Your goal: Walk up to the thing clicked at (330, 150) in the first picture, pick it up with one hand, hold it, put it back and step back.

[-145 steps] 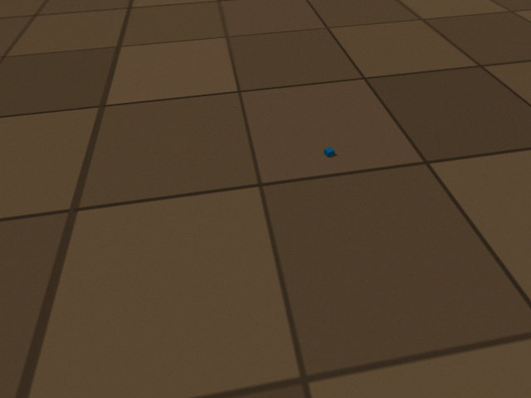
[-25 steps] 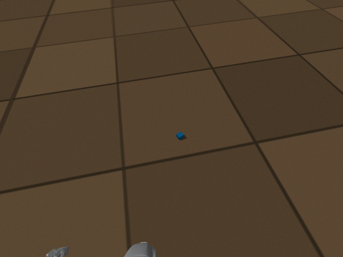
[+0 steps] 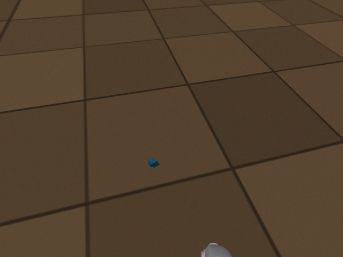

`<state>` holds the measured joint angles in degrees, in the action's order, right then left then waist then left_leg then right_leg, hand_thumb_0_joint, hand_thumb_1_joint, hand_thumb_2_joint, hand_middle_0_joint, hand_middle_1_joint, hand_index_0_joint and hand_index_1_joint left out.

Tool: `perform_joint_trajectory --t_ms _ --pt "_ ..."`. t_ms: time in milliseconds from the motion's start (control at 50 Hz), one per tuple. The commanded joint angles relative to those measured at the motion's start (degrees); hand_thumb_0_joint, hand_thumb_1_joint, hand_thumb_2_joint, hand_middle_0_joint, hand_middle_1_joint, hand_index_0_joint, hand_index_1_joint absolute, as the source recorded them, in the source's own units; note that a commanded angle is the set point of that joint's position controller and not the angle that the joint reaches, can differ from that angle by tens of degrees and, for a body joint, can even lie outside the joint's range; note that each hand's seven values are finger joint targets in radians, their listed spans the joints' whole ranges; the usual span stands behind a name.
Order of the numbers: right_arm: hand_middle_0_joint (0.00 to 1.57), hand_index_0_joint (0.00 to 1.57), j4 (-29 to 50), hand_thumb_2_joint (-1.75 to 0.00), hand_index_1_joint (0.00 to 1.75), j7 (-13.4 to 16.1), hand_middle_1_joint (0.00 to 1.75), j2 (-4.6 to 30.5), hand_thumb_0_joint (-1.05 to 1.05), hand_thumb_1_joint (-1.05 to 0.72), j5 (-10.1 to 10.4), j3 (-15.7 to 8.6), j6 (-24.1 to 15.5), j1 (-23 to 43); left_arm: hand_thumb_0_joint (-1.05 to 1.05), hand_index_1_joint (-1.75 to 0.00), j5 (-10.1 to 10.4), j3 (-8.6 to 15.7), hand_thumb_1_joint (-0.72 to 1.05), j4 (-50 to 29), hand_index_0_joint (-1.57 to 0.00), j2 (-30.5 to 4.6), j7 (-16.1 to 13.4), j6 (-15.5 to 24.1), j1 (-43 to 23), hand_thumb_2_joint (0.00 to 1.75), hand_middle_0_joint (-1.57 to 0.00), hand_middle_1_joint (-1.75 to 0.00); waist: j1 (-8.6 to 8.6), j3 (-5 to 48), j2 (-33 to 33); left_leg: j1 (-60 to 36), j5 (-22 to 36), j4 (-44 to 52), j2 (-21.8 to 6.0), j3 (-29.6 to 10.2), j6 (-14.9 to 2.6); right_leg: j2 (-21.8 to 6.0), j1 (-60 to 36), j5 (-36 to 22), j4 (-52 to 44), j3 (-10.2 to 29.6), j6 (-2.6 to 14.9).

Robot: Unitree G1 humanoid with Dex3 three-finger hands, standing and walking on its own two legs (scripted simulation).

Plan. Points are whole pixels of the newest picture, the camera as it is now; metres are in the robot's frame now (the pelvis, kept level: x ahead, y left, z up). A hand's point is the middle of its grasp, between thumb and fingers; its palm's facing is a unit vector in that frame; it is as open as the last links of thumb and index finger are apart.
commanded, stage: walk up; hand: left
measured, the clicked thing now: (152, 162) +0.81 +0.11 -0.74
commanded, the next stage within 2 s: none
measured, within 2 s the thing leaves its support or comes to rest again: neither
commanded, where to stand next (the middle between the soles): +0.48 -0.16 m, yaw +6 degrees
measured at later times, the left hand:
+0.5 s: hand (108, 242) +0.19 +0.18 -0.16, palm faces +0.02 -0.95 -0.31, open 7.4 cm
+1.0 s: hand (145, 182) +0.35 +0.09 -0.11, palm faces +0.08 -0.90 -0.42, open 7.4 cm
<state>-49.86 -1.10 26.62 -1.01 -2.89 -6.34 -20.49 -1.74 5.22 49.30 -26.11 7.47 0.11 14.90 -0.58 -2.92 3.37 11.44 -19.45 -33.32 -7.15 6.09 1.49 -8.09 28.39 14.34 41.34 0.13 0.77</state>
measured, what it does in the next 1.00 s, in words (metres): walks ahead: right foot, then left foot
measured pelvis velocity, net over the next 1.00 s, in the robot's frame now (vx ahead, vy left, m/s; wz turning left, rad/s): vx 0.34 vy -0.20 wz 0.08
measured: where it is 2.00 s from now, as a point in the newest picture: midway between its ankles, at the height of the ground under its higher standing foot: (199, 213)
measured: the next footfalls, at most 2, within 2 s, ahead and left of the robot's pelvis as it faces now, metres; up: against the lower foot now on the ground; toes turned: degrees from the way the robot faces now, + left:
right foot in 0.04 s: +0.16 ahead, -0.18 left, +0.00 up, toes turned -5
left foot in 0.42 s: +0.30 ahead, +0.03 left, +0.00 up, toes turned +9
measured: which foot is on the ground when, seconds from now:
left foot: down 0.00-0.06, up 0.08-0.40, down 0.42-0.82, up 0.84-1.00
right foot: up 0.00-0.02, down 0.04-0.44, up 0.46-0.78, down 0.80-1.00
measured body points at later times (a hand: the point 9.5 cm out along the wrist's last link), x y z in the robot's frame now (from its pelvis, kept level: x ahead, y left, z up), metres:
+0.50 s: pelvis +0.18 -0.09 -0.01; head +0.20 -0.06 +0.44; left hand +0.19 +0.23 -0.14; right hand +0.30 -0.40 -0.10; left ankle +0.26 +0.02 -0.73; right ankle +0.14 -0.19 -0.69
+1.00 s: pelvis +0.34 -0.20 +0.00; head +0.35 -0.22 +0.45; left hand +0.34 +0.13 -0.08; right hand +0.42 -0.52 -0.12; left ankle +0.37 -0.05 -0.67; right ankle +0.37 -0.31 -0.73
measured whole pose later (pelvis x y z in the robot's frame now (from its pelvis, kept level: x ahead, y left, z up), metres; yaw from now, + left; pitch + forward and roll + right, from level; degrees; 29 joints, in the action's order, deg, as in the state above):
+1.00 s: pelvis +0.34 -0.20 +0.00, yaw +5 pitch -2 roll +0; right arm -52.7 -2.1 26.4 -0.6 -2.8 -2.6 -17.5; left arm -0.9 3.5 49.9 -23.2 3.4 4.2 19.1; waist 2.3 -2.9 -3.9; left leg 29.5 -19.3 -57.6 -2.9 -0.7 -1.1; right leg -2.7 15.7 15.5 33.0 -6.3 1.6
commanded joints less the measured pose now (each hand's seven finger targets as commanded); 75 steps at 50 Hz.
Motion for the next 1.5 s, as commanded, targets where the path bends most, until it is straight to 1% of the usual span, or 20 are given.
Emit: perform_joint_trajectory --t_ms 0,20,60,160,280,380,420,440,560,760,780,800,820,920,1120,1180,1240,1420,1460,1480 --pt "0.2 0.2 3.94 -0.9 0.3 1.0 0.3 15.32 0.0 -0.9 0.35 -4.87 -0.41 4.11 0.0 -0.3 -0.1 4.08 0.9 -1.82 -0.2 -10.59 -1.13 1.88 3.6 0.9 -0.2 -0.3 4.13 2.22 -7.94 13.05 -7.41 4.23 -5.93 -4.35 -9.04 5.68 -18.15 0.91 -5.3 -7.37 0.42" --pt "0.2 0.2 3.5 -0.9 0.3 1.08 0.3 12.46 0.0 -0.9 -0.01 -3.83 0.05 2.02 0.0 -0.3 -0.28 5.07 0.9 -0.56 -0.2 -12.45 -1.77 2.49 8.15 0.9 -0.2 -0.3 6.44 4.6 0.5 15.73 -3.02 -9.94 -3.17 -1.6 -7.97 6.61 -25.48 6.36 -9.1 -5.93 1.14" --pt "0.2 0.2 6.03 -0.9 0.3 1.75 0.3 8.74 0.0 -0.9 1.35 -2.24 0.29 4.67 0.0 -0.3 0.11 5.99 0.9 -1.69 -0.2 -20.37 -3.38 3.59 12.0 0.9 -0.2 -0.3 8.97 2.6 17.71 35.69 -11.6 -36.42 6.5 -2.15 -3.72 -14.64 -29.17 19.87 -29.47 33.53 11.5" --pt "0.2 0.2 0.08 -0.9 0.3 0.94 0.3 11.15 0.0 -0.9 1.3 -2.91 0.15 -1.02 0.0 -0.3 1.1 3.53 0.9 -4.59 -0.2 -13.61 -4.56 3.7 1.37 0.9 -0.2 -0.3 1.96 -1.17 8.39 23.61 -2.3 -25.96 -0.47 -7.06 -3.57 -7.53 -15.17 4.51 -23.88 11.99 12.38" --pt "0.2 0.2 2.63 -0.9 0.3 -0.17 0.3 8.54 0.0 -0.9 0.47 -2.65 0.0 3.73 0.0 -0.3 0.64 2.89 0.9 -6.81 -0.2 -12.85 -4.4 4.13 3.6 0.9 -0.2 -0.3 3.88 1.68 5.62 19.2 2.35 -10.08 2.0 -2.92 -2.87 -9.13 -18.94 -4.53 -22.76 7.92 13.68" --pt "0.2 0.2 1.02 -0.9 0.3 0.75 0.3 9.44 0.0 -0.9 0.58 -3.99 -0.89 -4.12 0.0 -0.3 1.16 1.03 0.9 -8.53 -0.2 -10.33 -4.26 3.2 1.33 0.9 -0.2 -0.3 -2.72 5.56 -2.54 -8.11 10.83 3.86 7.42 0.74 -5.14 -2.19 -7.16 -13.67 -4.95 -2.84 7.74" --pt "0.2 0.2 2.15 -0.9 0.3 2.33 0.3 18.59 0.0 -0.9 -0.58 -6.62 -1.14 -10.67 0.0 -0.3 1.27 -0.22 0.9 -9.33 -0.2 -4.75 -4.18 2.92 5.31 0.9 -0.2 -0.3 -4.27 9.73 -17.92 -23.95 -6.41 14.54 -16.03 -39.17 -13.8 9.08 14.74 14.76 20.76 -4.43 1.67" --pt "0.2 0.2 3.45 -0.9 0.3 2.44 0.3 19.61 0.0 -0.9 1.42 -7.0 -0.78 -8.42 0.0 -0.3 0.67 1.44 0.9 -8.24 -0.2 -12.0 -4.87 1.96 4.9 0.9 -0.2 -0.3 -4.48 8.49 -9.19 -17.02 -15.09 17.75 -21.25 -46.52 -18.89 5.93 14.52 17.32 26.16 2.99 1.68" --pt "0.2 0.2 4.82 -0.9 0.3 1.58 0.3 13.95 0.0 -0.9 0.83 -4.47 -0.99 1.89 0.0 -0.3 0.49 2.21 0.9 -3.81 -0.2 -10.21 -3.29 1.29 7.16 0.9 -0.2 -0.3 1.0 -1.73 -10.97 5.89 -4.78 18.31 -9.87 -15.74 -14.32 0.48 3.63 5.69 16.46 2.43 -0.87" --pt "0.2 0.2 5.11 -0.9 0.3 0.16 0.3 12.74 0.0 -0.9 -0.42 -4.16 1.15 4.94 0.0 -0.3 0.06 4.22 0.9 0.26 -0.2 -11.2 -2.82 2.71 10.99 0.9 -0.2 -0.3 5.7 2.37 -4.51 19.27 -19.81 -0.33 -2.7 -6.4 -9.37 6.59 -23.52 5.61 -5.64 -5.56 0.27" --pt "0.2 0.2 5.35 -0.9 0.3 0.12 0.3 8.09 0.0 -0.9 -0.52 -2.67 1.61 4.46 0.0 -0.3 -0.32 5.02 0.9 1.37 -0.2 -13.77 -3.63 3.44 15.77 0.9 -0.2 -0.3 8.35 1.93 8.44 24.88 -17.2 -18.17 1.87 -1.46 -7.52 1.95 -27.0 15.96 -14.87 3.4 1.92" --pt "0.2 0.2 7.38 -0.9 0.3 0.32 0.3 4.04 0.0 -0.9 0.43 -1.0 1.5 5.08 0.0 -0.3 -0.45 5.47 0.9 -0.57 -0.2 -18.64 -4.47 4.31 15.22 0.9 -0.2 -0.3 8.28 -0.83 19.23 36.76 -13.34 -32.95 9.4 -1.67 -4.23 -11.88 -25.14 31.96 -30.56 31.98 7.41" --pt "0.2 0.2 6.85 -0.9 0.3 1.12 0.3 9.76 0.0 -0.9 0.29 -2.75 1.83 7.52 0.0 -0.3 0.22 5.05 0.9 -2.35 -0.2 -20.44 -4.68 4.39 10.43 0.9 -0.2 -0.3 7.47 -3.77 11.1 36.07 -10.33 -35.27 5.47 -11.4 -3.73 -17.53 -19.53 36.76 -33.37 39.01 12.27" --pt "0.2 0.2 0.11 -0.9 0.3 -0.44 0.3 11.18 0.0 -0.9 0.8 -3.21 1.81 -0.79 0.0 -0.3 1.61 3.05 0.9 -2.62 -0.2 -14.09 -5.65 5.25 4.06 0.9 -0.2 -0.3 1.91 -1.98 6.55 24.69 1.37 -25.64 1.41 -10.11 -2.61 -9.3 -15.16 13.09 -27.73 14.48 11.01" --pt "0.2 0.2 2.99 -0.9 0.3 -0.95 0.3 4.62 0.0 -0.9 0.66 -1.68 3.59 8.46 0.0 -0.3 1.63 0.37 0.9 -2.77 -0.2 -12.06 -7.82 5.22 4.95 0.9 -0.2 -0.3 3.27 2.14 4.48 10.23 10.45 -5.32 5.85 -2.7 -3.08 -6.79 -18.16 -36.4 -13.99 -1.47 8.1" --pt "0.2 0.2 0.88 -0.9 0.3 0.04 0.3 7.1 0.0 -0.9 0.25 -2.46 3.2 4.33 0.0 -0.3 2.4 -0.86 0.9 -3.13 -0.2 -10.23 -8.37 4.41 3.31 0.9 -0.2 -0.3 -0.6 6.24 -0.74 -3.94 20.08 4.77 6.74 -3.04 -6.32 -2.84 -13.61 -29.76 -0.84 -4.67 4.37" --pt "0.2 0.2 1.54 -0.9 0.3 0.27 0.3 17.06 0.0 -0.9 1.82 -6.0 3.23 -2.89 0.0 -0.3 2.24 -1.01 0.9 -3.41 -0.2 -9.39 -8.51 3.64 6.57 0.9 -0.2 -0.3 -3.64 13.73 -14.01 -18.97 13.4 11.8 -16.69 -38.33 -21.15 6.24 6.72 21.16 24.55 -2.72 1.16" --pt "0.2 0.2 4.23 -0.9 0.3 0.16 0.3 8.13 0.0 -0.9 0.7 -1.4 5.51 14.12 0.0 -0.3 1.06 -0.16 0.9 3.31 -0.2 -6.71 -8.96 4.48 9.88 0.9 -0.2 -0.3 3.8 5.42 -11.07 13.72 12.33 -0.06 -3.52 -11.97 -11.24 7.61 -19.4 -2.75 -8.47 -3.38 -0.2" --pt "0.2 0.2 4.72 -0.9 0.3 0.05 0.3 2.21 0.0 -0.9 1.35 0.16 6.45 13.68 0.0 -0.3 -0.54 1.2 0.9 1.96 -0.2 -13.76 -9.79 5.44 6.83 0.9 -0.2 -0.3 3.71 2.46 4.95 21.93 -3.74 -13.44 5.56 -6.78 -4.1 -7.4 -17.11 4.25 -22.43 20.36 4.58" --pt "0.2 0.2 3.65 -0.9 0.3 0.84 0.3 5.23 0.0 -0.9 1.08 -1.0 7.27 14.03 0.0 -0.3 -0.03 1.53 0.9 0.93 -0.2 -17.55 -9.83 5.04 1.7 0.9 -0.2 -0.3 2.85 1.34 5.89 17.01 -14.03 -19.4 5.59 -9.54 -3.36 -17.02 -7.47 9.56 -26.0 29.52 12.34"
